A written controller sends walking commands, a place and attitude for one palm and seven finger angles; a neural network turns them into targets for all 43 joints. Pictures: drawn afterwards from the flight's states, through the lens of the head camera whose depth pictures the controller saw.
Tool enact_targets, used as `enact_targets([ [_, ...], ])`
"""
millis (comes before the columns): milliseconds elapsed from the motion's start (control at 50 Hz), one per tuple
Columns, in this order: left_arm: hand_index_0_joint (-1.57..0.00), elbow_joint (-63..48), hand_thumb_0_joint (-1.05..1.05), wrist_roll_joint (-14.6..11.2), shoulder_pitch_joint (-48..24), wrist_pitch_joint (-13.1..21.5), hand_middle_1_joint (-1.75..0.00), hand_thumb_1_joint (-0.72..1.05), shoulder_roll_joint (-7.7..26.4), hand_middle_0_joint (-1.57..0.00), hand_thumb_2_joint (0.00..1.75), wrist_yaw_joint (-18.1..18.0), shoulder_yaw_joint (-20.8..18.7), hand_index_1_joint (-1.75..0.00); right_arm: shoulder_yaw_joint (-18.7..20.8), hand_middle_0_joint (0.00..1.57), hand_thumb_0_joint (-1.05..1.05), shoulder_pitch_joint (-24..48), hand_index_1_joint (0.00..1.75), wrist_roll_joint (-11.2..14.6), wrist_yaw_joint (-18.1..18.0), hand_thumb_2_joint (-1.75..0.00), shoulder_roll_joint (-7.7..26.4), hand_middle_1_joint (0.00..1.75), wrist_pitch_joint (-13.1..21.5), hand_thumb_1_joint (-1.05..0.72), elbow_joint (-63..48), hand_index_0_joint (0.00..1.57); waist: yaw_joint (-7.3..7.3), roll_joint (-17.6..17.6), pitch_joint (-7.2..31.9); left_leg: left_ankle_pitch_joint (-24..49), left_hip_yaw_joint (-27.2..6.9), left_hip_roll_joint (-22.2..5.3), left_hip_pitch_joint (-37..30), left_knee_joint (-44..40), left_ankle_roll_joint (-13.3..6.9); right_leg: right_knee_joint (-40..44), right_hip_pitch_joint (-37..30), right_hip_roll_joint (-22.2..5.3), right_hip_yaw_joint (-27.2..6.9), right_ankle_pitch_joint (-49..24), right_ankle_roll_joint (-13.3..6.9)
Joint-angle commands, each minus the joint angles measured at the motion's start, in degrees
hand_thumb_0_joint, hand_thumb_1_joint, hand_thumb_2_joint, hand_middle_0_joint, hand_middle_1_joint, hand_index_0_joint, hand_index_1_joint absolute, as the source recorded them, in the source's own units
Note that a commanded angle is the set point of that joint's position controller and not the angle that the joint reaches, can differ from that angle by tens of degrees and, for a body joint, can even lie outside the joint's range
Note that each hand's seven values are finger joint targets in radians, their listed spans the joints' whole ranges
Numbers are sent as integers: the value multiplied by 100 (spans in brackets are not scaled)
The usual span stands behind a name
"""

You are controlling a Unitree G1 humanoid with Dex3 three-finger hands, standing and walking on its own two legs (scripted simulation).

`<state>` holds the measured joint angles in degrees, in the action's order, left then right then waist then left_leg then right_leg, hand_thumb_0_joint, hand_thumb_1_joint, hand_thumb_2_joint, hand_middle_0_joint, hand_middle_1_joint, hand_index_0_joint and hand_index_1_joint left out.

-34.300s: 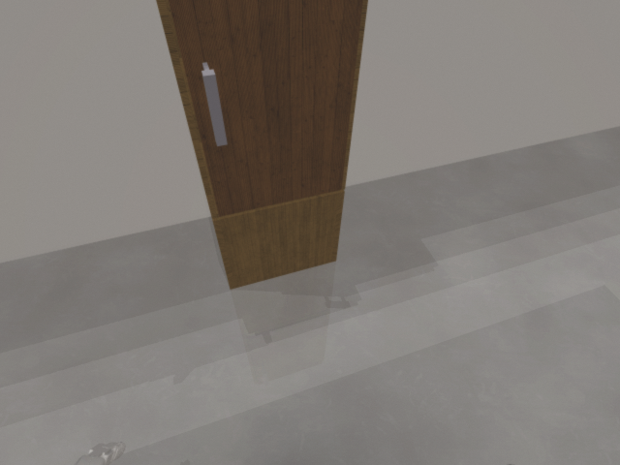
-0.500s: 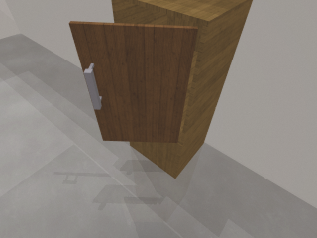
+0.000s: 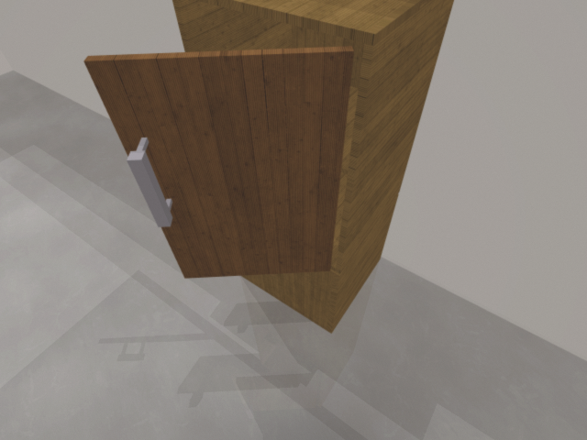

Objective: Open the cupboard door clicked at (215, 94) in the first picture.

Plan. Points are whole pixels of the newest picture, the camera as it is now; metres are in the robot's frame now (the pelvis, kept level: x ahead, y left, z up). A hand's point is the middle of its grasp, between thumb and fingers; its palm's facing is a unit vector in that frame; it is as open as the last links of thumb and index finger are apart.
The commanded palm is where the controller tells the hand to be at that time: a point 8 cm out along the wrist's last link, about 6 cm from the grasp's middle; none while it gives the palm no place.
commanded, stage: come to a stop and stand still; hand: left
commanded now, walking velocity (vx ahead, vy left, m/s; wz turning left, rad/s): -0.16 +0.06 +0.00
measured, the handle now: (154, 183) +0.54 +0.28 +0.03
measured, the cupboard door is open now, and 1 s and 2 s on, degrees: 38 38 38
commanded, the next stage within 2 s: look again from close up in 1.12 s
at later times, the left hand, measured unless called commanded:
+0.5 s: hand out of the picture +0.02 +0.25 -0.18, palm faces +0.11 -0.97 -0.22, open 7.3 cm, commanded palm none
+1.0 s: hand out of the picture -0.05 +0.22 -0.18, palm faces +0.05 -0.99 -0.14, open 7.4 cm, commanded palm none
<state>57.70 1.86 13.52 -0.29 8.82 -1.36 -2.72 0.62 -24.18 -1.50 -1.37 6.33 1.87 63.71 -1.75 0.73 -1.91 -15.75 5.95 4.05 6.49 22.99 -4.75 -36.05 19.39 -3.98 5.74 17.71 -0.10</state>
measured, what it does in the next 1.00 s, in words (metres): steps on the spot: right foot, then left foot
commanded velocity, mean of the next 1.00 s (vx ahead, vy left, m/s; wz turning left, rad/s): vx -0.03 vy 0.02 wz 0.00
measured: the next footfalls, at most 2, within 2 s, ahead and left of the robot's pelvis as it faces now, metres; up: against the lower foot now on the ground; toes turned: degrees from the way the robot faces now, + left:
right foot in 0.04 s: +0.09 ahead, -0.11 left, +0.00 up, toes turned -6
left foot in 0.36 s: +0.06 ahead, +0.16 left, +0.00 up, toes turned +3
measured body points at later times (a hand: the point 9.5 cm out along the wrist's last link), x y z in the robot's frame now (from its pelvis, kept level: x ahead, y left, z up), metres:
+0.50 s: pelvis +0.00 +0.05 +0.00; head +0.02 +0.07 +0.44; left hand +0.02 +0.30 -0.17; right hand +0.08 -0.19 -0.14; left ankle +0.02 +0.15 -0.74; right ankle +0.00 -0.08 -0.70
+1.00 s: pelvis -0.03 +0.06 +0.00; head -0.03 +0.08 +0.45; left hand -0.05 +0.27 -0.16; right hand -0.04 -0.16 -0.15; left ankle +0.02 +0.15 -0.74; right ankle -0.03 -0.06 -0.74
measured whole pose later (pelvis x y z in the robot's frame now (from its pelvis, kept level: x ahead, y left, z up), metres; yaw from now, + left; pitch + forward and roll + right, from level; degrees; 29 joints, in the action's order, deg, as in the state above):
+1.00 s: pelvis -0.03 +0.06 +0.00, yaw +2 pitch -2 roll +0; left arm 63.2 1.4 18.1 -0.5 7.0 -2.1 0.1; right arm 1.1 -17.0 -0.9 -1.1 8.0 -1.0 65.2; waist -0.1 -1.4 -1.6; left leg -7.5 5.8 0.4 13.1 22.1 -2.6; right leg -23.6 8.3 -1.6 3.0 13.4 0.6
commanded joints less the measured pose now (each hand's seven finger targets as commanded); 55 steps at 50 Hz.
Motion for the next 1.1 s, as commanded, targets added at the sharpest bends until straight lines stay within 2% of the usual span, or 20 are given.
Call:
enact_targets([
  [0,-20,5,0,-29,1107,218,-30,90,497,-20,90,-112,-80,-30,106,20,0,-127,30,119,-52,-90,520,30,28,-90,-237,20,501,-949,218,545,-540,-810,1763,739,136,1249,-2255,-1043,-1331,-2074,-327],
  [20,-20,52,0,-68,1195,225,-30,90,849,-20,90,-141,-126,-30,128,20,0,-144,30,115,-48,-90,455,30,-37,-90,-322,20,421,-1417,254,-954,-121,-409,2030,1397,425,1429,-2271,-2034,-2075,-3451,-908],
  [40,-20,8,0,-82,1171,206,-30,90,945,-20,90,-161,-140,-30,176,20,0,-17,30,110,-77,-90,458,30,-113,-90,-368,20,443,-923,271,-1654,-356,-492,1817,2183,479,1460,-1853,-2302,-2051,-4301,-1367],
  [60,-20,-63,0,-74,932,211,-30,90,876,-20,90,-209,-155,-30,194,20,0,149,30,110,-82,-90,411,30,-200,-90,-399,20,372,-922,113,-1681,-530,-601,1822,2761,504,1455,-1437,-2137,-1892,-4594,-1457],
  [140,-20,-322,0,-29,234,122,-30,90,813,-20,90,-239,-156,-30,258,20,0,281,30,94,-8,-90,334,30,-397,-90,-429,20,157,-745,-69,-1195,-514,-638,1662,3151,650,1544,-707,-1622,-935,-4104,-1198],
  [200,-20,-473,0,8,76,51,-30,90,959,-20,90,-209,-266,-30,312,20,0,416,30,73,45,-90,353,30,-414,-90,-587,20,184,-941,85,-870,-329,-606,1412,2737,727,1469,-504,-1453,-746,-3516,-1066],
  [260,-20,-534,0,17,-42,-7,-30,90,1063,-20,90,-153,-303,-30,335,20,0,423,30,68,44,-90,435,30,-350,-90,-683,20,129,-927,321,-408,-141,-531,997,1656,748,1164,-550,-1286,-786,-2825,-880],
  [300,-20,-551,0,-27,-135,-72,-30,90,1005,-20,90,-117,-281,-30,341,20,0,182,30,66,48,-90,549,30,-282,-90,-647,20,-15,-802,416,561,-42,-513,150,485,727,713,-177,-962,-585,-1945,-494],
  [320,-20,-600,0,-50,-5,-116,-30,90,775,-20,90,-93,-225,-30,385,20,0,131,30,45,38,-90,865,30,-218,-90,-682,20,2,46,585,1144,-598,-1015,-229,64,571,139,127,-578,-370,-1045,-221],
  [340,-20,-676,0,-93,99,-152,-30,90,440,-20,90,-71,-157,-30,446,20,0,330,30,-7,20,-90,1328,30,-170,-90,-852,20,69,1559,423,2216,-1880,-2136,134,-492,66,-557,522,26,17,724,130],
  [360,-20,-670,0,-84,-48,-176,-30,90,457,-20,90,-93,-127,-30,442,20,0,691,30,-43,7,-90,1418,30,-212,-90,-973,20,58,1473,171,2163,-2071,-2424,999,-745,-477,-1382,202,111,-337,1474,117],
  [380,-20,-648,0,-66,5,-202,-30,90,451,-20,90,-86,-129,-30,391,20,0,977,30,-56,-24,-90,1295,30,-182,-90,-1061,20,186,1101,-3,1902,-1942,-2382,1337,-867,-615,-1840,109,30,-547,1363,68],
  [440,-20,-334,0,-58,356,-189,-30,90,416,-20,90,-32,-102,-30,290,20,0,1379,30,-30,-64,-90,1141,30,-178,-90,-1091,20,321,1013,104,1967,-1247,-1835,850,-614,-484,-1829,188,77,-534,812,79],
  [520,-20,-231,0,-82,413,-113,-30,90,340,-20,90,-29,21,-30,292,20,0,1110,30,5,-63,-90,1151,30,-192,-90,-926,20,195,661,325,1864,-1311,-1772,261,-536,-478,-276,-261,106,-312,725,141],
  [580,-20,12,0,-66,850,-16,-30,90,402,-20,90,-73,60,-30,267,20,0,1070,30,88,-35,-90,1009,30,-201,-90,-779,20,332,194,344,1186,-1115,-1413,535,-107,-96,1518,-1132,56,-428,-577,107],
  [620,-20,26,0,-57,690,72,-30,90,689,-20,90,-106,64,-30,198,20,0,1040,30,146,-4,-90,665,30,-213,-90,-780,20,142,-747,122,430,-579,-842,763,183,367,1890,-897,-800,-1391,-1104,-262],
  [640,-20,21,0,-80,558,79,-30,90,787,-20,90,-92,81,-30,184,20,0,1023,30,129,24,-90,631,30,-226,-90,-752,20,59,-740,-15,286,-541,-731,546,105,440,1938,-489,-1008,-1438,-927,-417],
  [680,-20,46,0,-77,388,115,-30,90,641,-20,90,-91,103,-30,201,20,0,921,30,74,20,-90,657,30,-262,-90,-569,20,0,-1129,-74,505,-530,-835,198,77,449,1930,-140,-646,-1228,-515,-351],
  [840,-20,374,0,-77,849,65,-30,90,411,-20,90,-101,162,-30,115,20,0,820,30,79,5,-90,737,30,-183,-90,-183,20,168,141,-387,-156,-888,-1054,562,-771,355,1845,-442,-225,-863,-44,-85],
  [1080,-20,519,0,-68,1154,55,-30,90,218,-20,90,-116,159,-30,144,20,0,381,30,75,-26,-90,651,30,-180,-90,23,20,205,3,-319,-632,-1049,-1101,765,-981,323,1703,-562,-136,-696,-26,-88],
])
